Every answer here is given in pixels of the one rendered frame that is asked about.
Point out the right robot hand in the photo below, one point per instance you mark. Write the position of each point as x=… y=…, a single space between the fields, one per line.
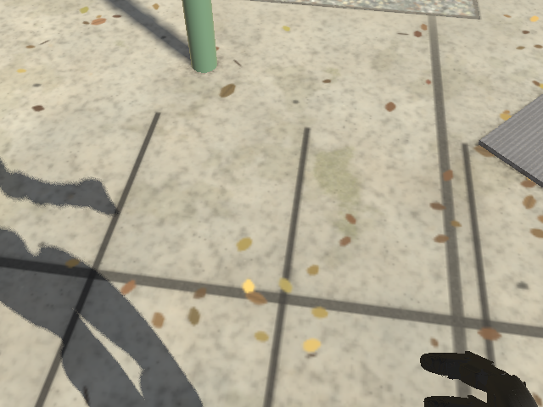
x=503 y=390

